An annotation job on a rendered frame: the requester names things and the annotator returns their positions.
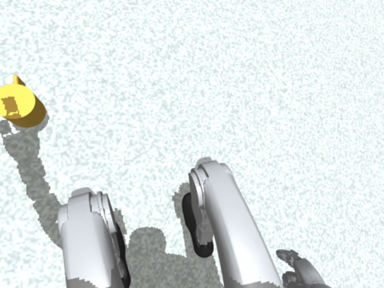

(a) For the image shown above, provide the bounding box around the right robot foot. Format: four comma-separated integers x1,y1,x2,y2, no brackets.
182,192,214,258

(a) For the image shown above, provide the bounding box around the left robot foot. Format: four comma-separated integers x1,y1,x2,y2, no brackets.
116,223,131,288

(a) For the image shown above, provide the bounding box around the mug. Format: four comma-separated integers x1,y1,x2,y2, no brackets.
0,75,46,128

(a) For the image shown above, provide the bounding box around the right robot hand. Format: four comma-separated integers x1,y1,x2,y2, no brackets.
276,250,325,288

